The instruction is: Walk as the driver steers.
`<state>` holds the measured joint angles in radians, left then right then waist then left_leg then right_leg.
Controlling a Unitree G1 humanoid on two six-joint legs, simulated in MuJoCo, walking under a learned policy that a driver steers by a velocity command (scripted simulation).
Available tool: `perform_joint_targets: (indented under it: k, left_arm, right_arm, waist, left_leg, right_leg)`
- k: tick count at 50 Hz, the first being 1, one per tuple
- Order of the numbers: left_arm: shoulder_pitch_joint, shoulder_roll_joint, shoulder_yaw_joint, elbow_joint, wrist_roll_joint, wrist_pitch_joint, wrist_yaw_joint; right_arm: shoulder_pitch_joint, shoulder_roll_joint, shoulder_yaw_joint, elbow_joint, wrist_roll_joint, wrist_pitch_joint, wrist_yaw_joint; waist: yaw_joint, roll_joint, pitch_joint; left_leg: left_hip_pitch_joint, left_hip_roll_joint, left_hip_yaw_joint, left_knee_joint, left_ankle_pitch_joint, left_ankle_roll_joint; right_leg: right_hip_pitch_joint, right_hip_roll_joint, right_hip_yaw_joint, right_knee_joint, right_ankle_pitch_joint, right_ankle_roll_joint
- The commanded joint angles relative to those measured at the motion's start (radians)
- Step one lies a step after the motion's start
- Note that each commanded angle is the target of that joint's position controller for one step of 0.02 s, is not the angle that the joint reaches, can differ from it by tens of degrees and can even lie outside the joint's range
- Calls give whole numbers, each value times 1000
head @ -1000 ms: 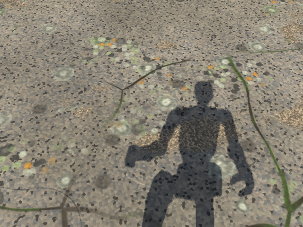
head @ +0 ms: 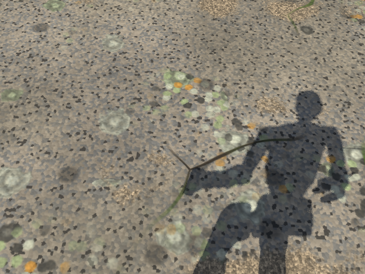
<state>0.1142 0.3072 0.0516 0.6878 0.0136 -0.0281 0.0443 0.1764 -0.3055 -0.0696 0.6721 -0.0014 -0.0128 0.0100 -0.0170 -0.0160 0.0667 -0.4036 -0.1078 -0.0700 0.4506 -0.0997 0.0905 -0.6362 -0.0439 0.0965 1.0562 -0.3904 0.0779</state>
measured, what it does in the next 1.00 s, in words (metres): steps on the spot, turning left: right foot, then left foot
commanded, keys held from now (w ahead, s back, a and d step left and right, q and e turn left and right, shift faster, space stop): q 0.40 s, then no key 0.60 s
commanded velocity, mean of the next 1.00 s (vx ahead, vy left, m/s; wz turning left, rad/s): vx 0.03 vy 0.00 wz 0.36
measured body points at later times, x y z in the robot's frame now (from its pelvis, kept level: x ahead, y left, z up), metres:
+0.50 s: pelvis +0.06 -0.05 +0.01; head +0.11 -0.06 +0.45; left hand +0.12 +0.26 -0.08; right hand +0.30 -0.27 -0.10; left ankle +0.02 +0.08 -0.68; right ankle +0.12 -0.17 -0.74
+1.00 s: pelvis +0.05 -0.02 +0.00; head +0.06 -0.03 +0.45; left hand +0.05 +0.27 -0.12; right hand +0.29 -0.19 -0.11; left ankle +0.02 +0.08 -0.74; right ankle +0.09 -0.16 -0.74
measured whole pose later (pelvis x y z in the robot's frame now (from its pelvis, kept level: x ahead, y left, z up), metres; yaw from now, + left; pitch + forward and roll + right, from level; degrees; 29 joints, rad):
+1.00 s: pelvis +0.05 -0.02 +0.00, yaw +21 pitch -1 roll +1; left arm 0.21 0.26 0.04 0.82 0.01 0.01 0.02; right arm 0.14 -0.22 -0.02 0.73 -0.02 0.01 0.00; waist 0.01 0.00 0.02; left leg -0.24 -0.04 -0.02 0.51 -0.26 0.01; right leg -0.21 -0.05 0.01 0.52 -0.30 0.04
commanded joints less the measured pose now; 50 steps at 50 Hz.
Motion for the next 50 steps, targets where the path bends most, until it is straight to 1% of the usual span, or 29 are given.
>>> perform_joint_targets:
  k: [1, 5, 9, 11, 12, 13, 14, 15, 16, 17, 20, 23, 27, 30, 31, 32, 33, 34, 35, 37, 39, 41, 43, 45, 46, 47, 48, 49, 50]
  left_arm:
    - [114, 74, 23, -21, 1, 11, 10]
    - [30, 71, 23, -47, -8, 9, 0]
    - [26, 83, 31, -55, -14, -18, -16]
    - [90, 92, 41, -36, -16, -30, -24]
    - [110, 149, 56, -38, -3, -30, -20]
    - [59, 234, 74, -52, 21, -14, -11]
    - [97, 192, 71, -48, 36, -10, -15]
    - [78, 144, 58, -63, 28, -9, -13]
    - [42, 111, 50, -67, 14, -5, -10]
    - [20, 91, 44, -75, -1, 0, -7]
    - [27, 104, 47, -69, 3, 18, 3]
    - [53, 130, 56, -54, 2, 30, 3]
    - [45, 156, 63, -39, -20, 31, -16]
    - [47, 128, 49, -13, -44, 30, -22]
    - [95, 88, 34, 5, -27, 23, -27]
    - [122, 16, 7, -16, 31, 11, -42]
    - [27, 53, 17, -39, 14, 13, -28]
    - [6, 106, 32, -32, -7, 20, -20]
    - [20, 106, 38, -16, -12, 28, -17]
    - [61, 104, 45, 18, -5, 45, -8]
    - [90, 68, 36, 35, -10, 43, -11]
    - [69, 40, 23, 37, -14, 40, -15]
    - [63, 40, 19, 39, -17, 38, -18]
    - [99, 33, 13, 59, -9, 33, -23]
    - [103, 62, 15, 61, 6, 30, -24]
    - [105, 119, 24, 56, 8, 30, -21]
    - [88, 145, 35, 79, -6, 30, -24]
    - [77, 95, 27, 73, -8, 25, -31]
    - [73, 71, 19, 82, 1, 20, -31]
  right_arm:
    - [-22, -164, -47, -79, 10, 8, -25]
    - [-30, -161, -46, -94, 10, 36, -41]
    - [-20, -154, -46, -103, 12, 46, -37]
    - [-45, -138, -40, -114, 25, 52, -38]
    - [-14, -96, -28, -121, 20, 53, -38]
    - [55, -54, -18, -134, 15, 47, -33]
    - [32, -141, -41, -140, 5, 33, -29]
    - [38, -195, -62, -118, 12, 34, -27]
    - [44, -185, -67, -96, 18, 46, -30]
    - [49, -163, -63, -86, 20, 60, -34]
    - [4, -89, -42, -113, 29, 74, -27]
    - [-45, -52, -24, -141, 20, 67, -20]
    - [-31, -64, -24, -136, 15, 65, -9]
    - [42, -56, -26, -99, 9, 61, -2]
    - [53, -88, -29, -106, 2, 60, -8]
    - [49, -178, -42, -127, -9, 63, -24]
    - [40, -126, -25, -119, -37, 47, -15]
    - [14, -99, -15, -115, -43, 28, -8]
    - [-18, -82, -10, -100, -36, 14, -8]
    - [-63, -87, -9, -90, -16, 2, -11]
    - [-75, -64, -1, -74, -15, 4, -16]
    - [-70, -51, 1, -60, -13, 9, -17]
    - [-61, -49, 3, -43, -11, 14, -18]
    - [-68, -35, 11, -23, 0, 17, -17]
    - [-34, -24, 14, -7, -3, 10, -15]
    - [-8, -23, 14, -1, -18, 3, -10]
    - [12, -22, 11, 4, -21, 1, -7]
    - [-38, -45, 9, 11, -22, 4, -11]
    - [-61, -42, 6, 10, -16, 9, -16]
  waist:
    - [39, 100, -244]
    - [9, 148, -199]
    - [2, 186, -195]
    - [48, 181, -192]
    - [33, 93, -215]
    - [-46, -205, -185]
    - [3, -270, -195]
    - [7, -168, -185]
    - [-3, -112, -163]
    - [-3, -101, -145]
    - [21, -140, -117]
    - [50, -175, -158]
    - [54, -202, -174]
    - [7, -163, -154]
    - [20, -75, -185]
    - [66, 222, -218]
    - [0, 266, -200]
    - [-2, 205, -152]
    - [13, 195, -135]
    - [30, 180, -113]
    - [45, 161, -128]
    - [25, 164, -133]
    - [15, 161, -141]
    - [49, 134, -134]
    - [38, 95, -139]
    - [3, 14, -128]
    - [-27, -83, -107]
    - [15, -57, -81]
    - [17, -53, -72]
  left_leg:
    - [117, 243, -231, -87, 328, 162]
    - [105, 216, -310, -96, -4, 125]
    - [172, 224, -401, -25, 105, 114]
    - [153, 181, -406, 40, 112, 67]
    - [69, 127, -352, 147, -74, 17]
    - [-131, -41, -151, 338, -452, -53]
    - [-230, -20, -79, 576, -571, -104]
    - [-234, 24, -85, 703, -507, -125]
    - [-239, 39, -71, 749, -443, -145]
    - [-249, 49, -57, 784, -398, -164]
    - [-239, 69, 20, 704, -311, -189]
    - [-144, 92, 43, 519, -337, -187]
    - [15, 91, 87, 284, -311, -153]
    - [224, 68, 114, -79, -49, -86]
    - [367, 150, -1, -104, 95, -56]
    - [479, 390, -254, -57, 443, 34]
    - [316, 465, -320, -99, 366, 181]
    - [272, 423, -286, -125, 278, 189]
    - [261, 378, -236, -125, 228, 155]
    - [234, 339, -180, -116, 266, 122]
    - [215, 304, -124, -98, 321, 113]
    - [235, 291, -114, -79, 316, 115]
    - [252, 299, -140, -68, 281, 123]
    - [217, 274, -135, -56, 169, 83]
    - [184, 246, -131, -55, 69, 36]
    - [149, 195, -91, -35, -51, -4]
    - [165, 140, -32, -53, -117, -38]
    - [197, 126, -14, -22, -132, -61]
    - [206, 127, -8, -8, -126, -61]
  right_leg:
    - [99, 22, -9, -81, 101, 22]
    - [115, 47, 9, -239, 144, 18]
    - [192, 75, 14, -418, 94, -8]
    - [339, 58, -1, -655, 251, -40]
    - [465, -92, 102, -693, 332, -93]
    - [555, -297, 315, -695, 625, -233]
    - [540, -401, 450, -718, 703, -363]
    - [526, -363, 362, -699, 683, -353]
    - [514, -289, 252, -680, 646, -301]
    - [510, -244, 178, -674, 619, -268]
    - [506, -189, 50, -702, 599, -262]
    - [537, -208, 25, -690, 622, -287]
    - [516, -237, 28, -675, 598, -298]
    - [435, -197, -6, -605, 480, -225]
    - [342, -153, -47, -539, 331, -144]
    - [173, -47, -153, -343, -60, -41]
    - [151, -26, -87, -260, -234, -12]
    - [158, -36, -64, -173, -221, -3]
    - [150, -37, -52, -144, -179, 0]
    - [171, -39, -41, -125, -105, 15]
    - [239, -30, -55, -169, -56, 21]
    - [278, -24, -71, -283, -37, 19]
    - [324, -15, -80, -401, 2, 14]
    - [444, -6, -90, -638, 227, -8]
    - [515, -33, -49, -662, 362, -25]
    - [540, -83, -10, -636, 477, -54]
    - [468, -71, -30, -602, 337, -93]
    - [405, -52, -30, -628, 224, -100]
    - [382, -48, -28, -646, 185, -91]
Velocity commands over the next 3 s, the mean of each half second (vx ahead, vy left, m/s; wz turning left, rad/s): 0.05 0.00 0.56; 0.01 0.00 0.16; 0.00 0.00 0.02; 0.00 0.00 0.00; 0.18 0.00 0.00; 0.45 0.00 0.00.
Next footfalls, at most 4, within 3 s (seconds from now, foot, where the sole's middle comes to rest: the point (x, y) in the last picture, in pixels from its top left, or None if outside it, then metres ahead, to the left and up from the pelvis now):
0.24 right None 0.15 -0.16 -0.77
0.62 left None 0.06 0.09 -0.77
0.92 right None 0.13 -0.15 -0.77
2.84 right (181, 247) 0.50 0.00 -0.77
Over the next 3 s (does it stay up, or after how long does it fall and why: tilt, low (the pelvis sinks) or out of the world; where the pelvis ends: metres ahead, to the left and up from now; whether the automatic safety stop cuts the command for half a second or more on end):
stays up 0.38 0.04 0.00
